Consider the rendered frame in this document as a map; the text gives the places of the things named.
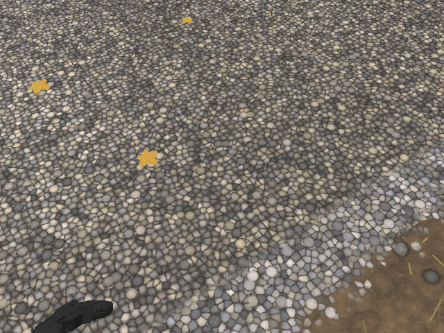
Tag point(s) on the left robot hand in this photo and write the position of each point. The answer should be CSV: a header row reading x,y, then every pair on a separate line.
x,y
73,314

